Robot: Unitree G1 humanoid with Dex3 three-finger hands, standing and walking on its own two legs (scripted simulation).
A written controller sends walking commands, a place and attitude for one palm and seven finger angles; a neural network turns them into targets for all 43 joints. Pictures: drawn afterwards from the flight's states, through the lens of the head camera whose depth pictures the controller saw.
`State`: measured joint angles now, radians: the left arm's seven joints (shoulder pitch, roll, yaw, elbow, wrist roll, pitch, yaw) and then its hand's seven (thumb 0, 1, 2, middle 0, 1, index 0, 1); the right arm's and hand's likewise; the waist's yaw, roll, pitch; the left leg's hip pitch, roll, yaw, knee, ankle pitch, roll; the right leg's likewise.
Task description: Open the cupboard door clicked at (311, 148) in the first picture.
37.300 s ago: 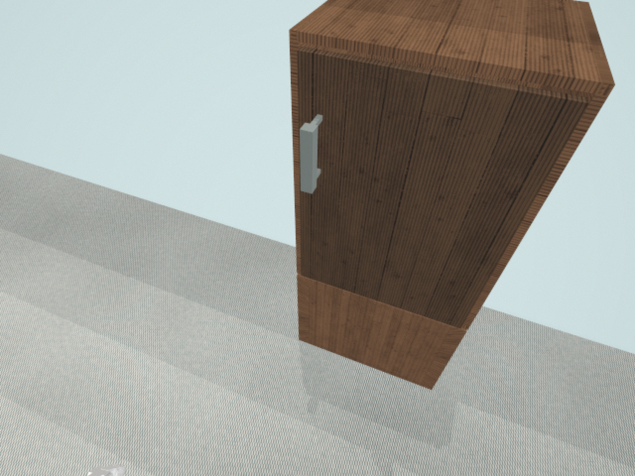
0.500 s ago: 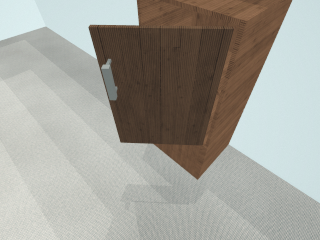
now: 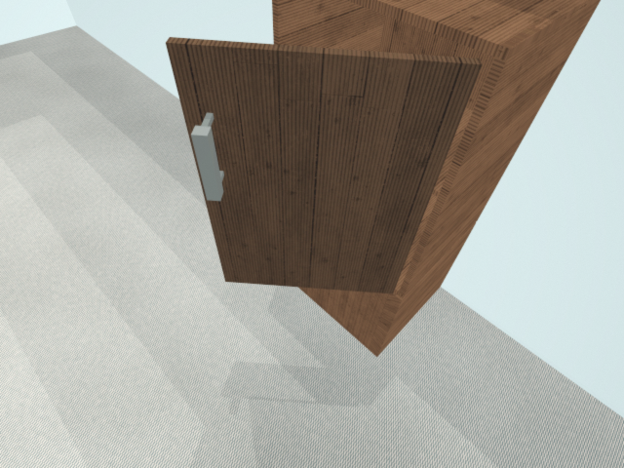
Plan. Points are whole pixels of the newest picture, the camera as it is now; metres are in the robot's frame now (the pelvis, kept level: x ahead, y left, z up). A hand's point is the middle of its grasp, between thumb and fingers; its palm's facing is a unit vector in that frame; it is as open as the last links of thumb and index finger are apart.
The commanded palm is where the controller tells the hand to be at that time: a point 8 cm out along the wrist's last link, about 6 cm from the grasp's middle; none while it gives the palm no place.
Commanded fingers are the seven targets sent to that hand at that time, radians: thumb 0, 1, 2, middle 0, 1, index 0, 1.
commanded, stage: come to a stop and stand still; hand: left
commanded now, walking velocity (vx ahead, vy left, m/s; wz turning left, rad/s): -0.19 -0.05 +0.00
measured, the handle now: (211, 157) +0.55 +0.21 +0.07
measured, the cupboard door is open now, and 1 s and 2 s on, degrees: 41 41 41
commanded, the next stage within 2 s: look again from close up in 0.80 s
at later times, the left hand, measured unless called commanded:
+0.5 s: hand out of the picture +0.04 +0.18 -0.16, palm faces -0.01 -0.98 -0.22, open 7.4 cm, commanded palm none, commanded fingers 0.00 0.90 0.90 -0.20 -0.30 -0.20 -0.30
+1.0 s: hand out of the picture -0.05 +0.20 -0.16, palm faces -0.03 -0.97 -0.24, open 7.4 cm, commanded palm none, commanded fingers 0.00 0.90 0.90 -0.20 -0.30 -0.20 -0.30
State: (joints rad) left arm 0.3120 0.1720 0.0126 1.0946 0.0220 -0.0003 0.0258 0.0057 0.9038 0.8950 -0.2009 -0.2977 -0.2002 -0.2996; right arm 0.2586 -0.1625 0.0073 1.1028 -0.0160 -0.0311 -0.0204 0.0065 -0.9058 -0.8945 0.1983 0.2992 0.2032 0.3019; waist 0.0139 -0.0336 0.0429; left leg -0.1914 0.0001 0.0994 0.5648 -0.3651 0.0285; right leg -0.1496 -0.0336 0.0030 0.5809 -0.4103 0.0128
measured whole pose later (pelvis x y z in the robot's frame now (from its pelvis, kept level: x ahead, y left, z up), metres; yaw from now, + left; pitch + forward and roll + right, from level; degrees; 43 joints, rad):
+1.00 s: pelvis -0.05 +0.00 +0.01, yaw -1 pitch -1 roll +0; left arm 0.29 0.22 -0.01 1.08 0.02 0.00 0.02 0.01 0.90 0.90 -0.20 -0.30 -0.20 -0.30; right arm 0.26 -0.22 0.00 1.10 -0.01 -0.02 -0.01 0.01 -0.91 -0.89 0.20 0.30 0.20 0.30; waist 0.00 -0.01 0.05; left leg -0.23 0.00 0.08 0.47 -0.22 0.03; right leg -0.19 -0.03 -0.01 0.48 -0.28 0.01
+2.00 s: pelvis -0.08 -0.03 -0.07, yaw +2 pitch +11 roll -1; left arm 0.36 0.23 0.29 0.18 -0.35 -0.46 -0.44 0.01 0.56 0.75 -0.23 -0.52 -0.23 -0.52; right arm 0.17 -0.26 -0.04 0.56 0.04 -0.27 -0.06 0.01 -0.90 -0.89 0.20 0.30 0.21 0.30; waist 0.04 0.00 -0.12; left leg -0.85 0.05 -0.02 1.13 -0.48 -0.02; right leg -0.76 0.00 -0.10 1.12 -0.56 -0.04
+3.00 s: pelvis -0.07 +0.00 -0.02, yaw +2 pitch +4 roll -2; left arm -0.01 0.40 0.40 0.28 -0.34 -0.15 -0.47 -0.01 -0.48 0.31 -0.30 -1.19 -0.30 -1.19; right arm 0.26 -0.26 0.06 0.59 0.05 -0.24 -0.10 0.01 -0.90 -0.89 0.20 0.30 0.21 0.30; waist 0.02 0.03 -0.06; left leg -0.52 0.02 0.01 0.79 -0.35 0.02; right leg -0.41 -0.01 -0.08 0.73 -0.39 0.01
